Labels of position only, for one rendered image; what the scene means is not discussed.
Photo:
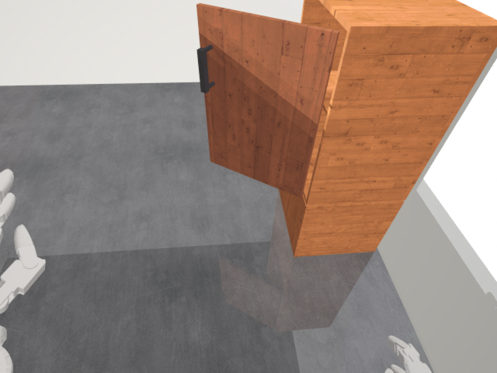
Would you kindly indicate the robot left hand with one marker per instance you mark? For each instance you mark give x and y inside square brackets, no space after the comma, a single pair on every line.
[21,275]

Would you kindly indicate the robot right hand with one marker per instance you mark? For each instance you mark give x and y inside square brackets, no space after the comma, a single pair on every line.
[408,356]

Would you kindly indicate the handle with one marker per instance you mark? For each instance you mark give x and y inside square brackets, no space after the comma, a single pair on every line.
[203,69]

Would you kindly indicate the cupboard door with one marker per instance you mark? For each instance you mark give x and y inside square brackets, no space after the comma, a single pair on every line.
[271,77]

